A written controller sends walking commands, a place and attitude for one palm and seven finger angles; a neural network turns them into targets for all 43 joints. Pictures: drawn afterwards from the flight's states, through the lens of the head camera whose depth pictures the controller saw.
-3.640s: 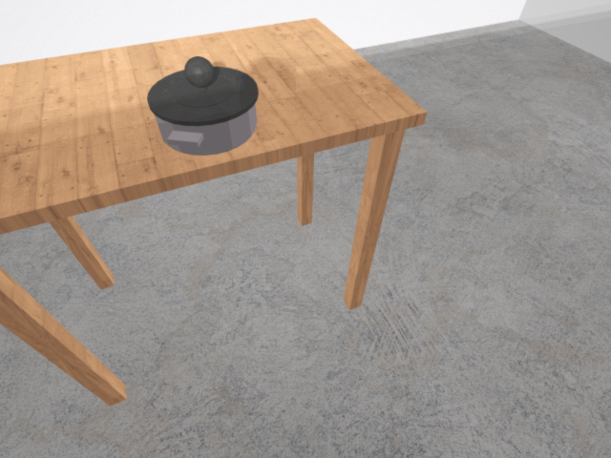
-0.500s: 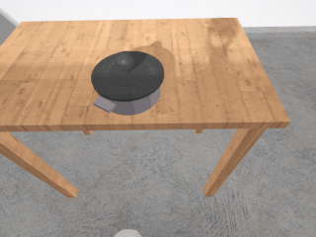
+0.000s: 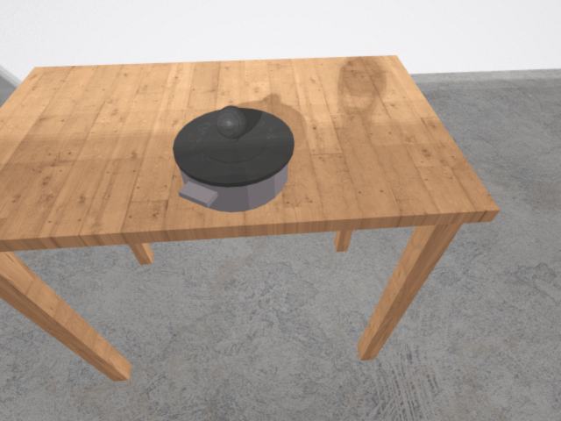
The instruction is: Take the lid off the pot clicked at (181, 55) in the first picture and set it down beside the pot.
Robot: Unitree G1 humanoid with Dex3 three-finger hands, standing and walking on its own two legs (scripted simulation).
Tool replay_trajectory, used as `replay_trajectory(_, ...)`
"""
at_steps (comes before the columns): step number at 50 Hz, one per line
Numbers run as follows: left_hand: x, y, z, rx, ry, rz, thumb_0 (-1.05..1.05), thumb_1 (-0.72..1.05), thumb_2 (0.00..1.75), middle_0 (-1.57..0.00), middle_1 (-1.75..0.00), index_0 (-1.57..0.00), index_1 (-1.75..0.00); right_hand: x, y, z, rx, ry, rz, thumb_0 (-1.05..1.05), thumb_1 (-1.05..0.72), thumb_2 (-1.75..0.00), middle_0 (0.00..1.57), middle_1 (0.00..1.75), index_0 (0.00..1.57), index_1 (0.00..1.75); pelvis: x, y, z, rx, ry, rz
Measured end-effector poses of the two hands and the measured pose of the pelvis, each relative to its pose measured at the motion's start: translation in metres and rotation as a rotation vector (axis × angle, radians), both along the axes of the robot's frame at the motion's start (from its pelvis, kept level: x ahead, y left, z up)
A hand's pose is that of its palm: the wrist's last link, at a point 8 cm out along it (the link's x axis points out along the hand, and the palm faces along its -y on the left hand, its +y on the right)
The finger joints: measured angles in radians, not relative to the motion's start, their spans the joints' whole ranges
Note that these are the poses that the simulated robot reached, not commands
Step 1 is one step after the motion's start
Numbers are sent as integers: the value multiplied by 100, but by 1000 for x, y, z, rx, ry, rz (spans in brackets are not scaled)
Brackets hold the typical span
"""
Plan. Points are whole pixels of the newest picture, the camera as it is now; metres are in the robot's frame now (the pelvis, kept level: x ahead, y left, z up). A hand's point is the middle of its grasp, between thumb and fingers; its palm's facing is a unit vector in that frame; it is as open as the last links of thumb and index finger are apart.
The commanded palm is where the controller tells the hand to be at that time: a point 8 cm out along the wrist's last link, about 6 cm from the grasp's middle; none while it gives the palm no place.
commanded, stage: look again from close up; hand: left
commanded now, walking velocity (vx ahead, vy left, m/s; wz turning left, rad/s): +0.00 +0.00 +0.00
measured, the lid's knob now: (231, 122) +0.50 +0.10 +0.17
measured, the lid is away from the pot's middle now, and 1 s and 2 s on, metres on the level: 0.00 0.00 0.00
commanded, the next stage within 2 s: lift the closed hand beside the body in 0.90 s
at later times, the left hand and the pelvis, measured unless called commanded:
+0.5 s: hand out of the picture +0.03 +0.18 -0.18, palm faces +0.00 -0.98 -0.22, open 7.4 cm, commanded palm none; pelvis +0.01 +0.00 -0.01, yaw +0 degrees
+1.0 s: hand out of the picture +0.04 +0.18 -0.18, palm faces +0.01 -0.98 -0.20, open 7.4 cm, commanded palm +0.11 +0.23 -0.07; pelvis +0.02 +0.00 +0.00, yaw +0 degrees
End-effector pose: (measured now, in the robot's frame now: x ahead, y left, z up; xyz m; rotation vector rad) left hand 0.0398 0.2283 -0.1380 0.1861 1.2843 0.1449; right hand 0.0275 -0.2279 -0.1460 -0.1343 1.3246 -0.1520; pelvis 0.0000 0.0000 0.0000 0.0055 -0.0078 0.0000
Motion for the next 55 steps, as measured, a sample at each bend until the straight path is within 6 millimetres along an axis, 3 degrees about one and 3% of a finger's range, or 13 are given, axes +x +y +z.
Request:
replay_trajectory(7,-8,5,-4,9,7,-10,1,92,90,-20,-29,-21,-30,-21,4,-6,4,9,5,0,-92,-89,20,30,20,30,0,5,-7,-12,4,6)
replay_trajectory(12,-14,9,-2,21,27,-3,1,91,90,-20,-29,-20,-30,-24,13,-11,29,22,3,0,-91,-89,20,30,20,30,2,7,-8,-6,2,1)
replay_trajectory(38,-8,-4,-11,-19,64,19,1,91,90,-20,-29,-20,-30,10,0,0,-22,14,9,0,-92,-89,20,30,20,30,18,0,-4,-3,7,-4)
replay_trajectory(51,-2,-3,-11,-18,64,21,1,91,90,-20,-29,-20,-30,14,0,1,-26,32,12,0,-92,-89,20,30,20,30,22,0,-3,-10,16,0)
replay_trajectory(53,21,2,6,7,-84,60,2,92,90,-20,-30,-21,-31,24,-1,7,-28,-59,28,0,-92,-89,20,30,20,30,22,1,-3,-10,13,1)
replay_trajectory(55,53,9,41,69,-299,68,2,92,90,-22,-32,-23,-33,42,-1,13,-27,-194,51,1,-92,-89,20,30,20,30,24,3,-2,-5,8,14)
